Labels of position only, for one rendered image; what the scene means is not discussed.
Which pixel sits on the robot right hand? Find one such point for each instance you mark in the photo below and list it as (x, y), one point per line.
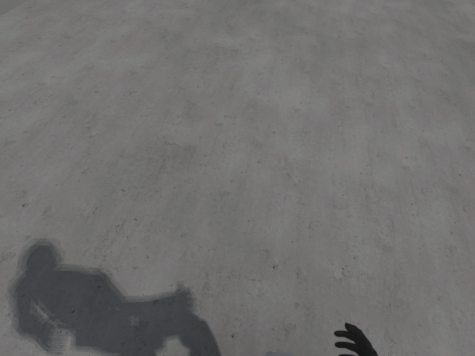
(361, 346)

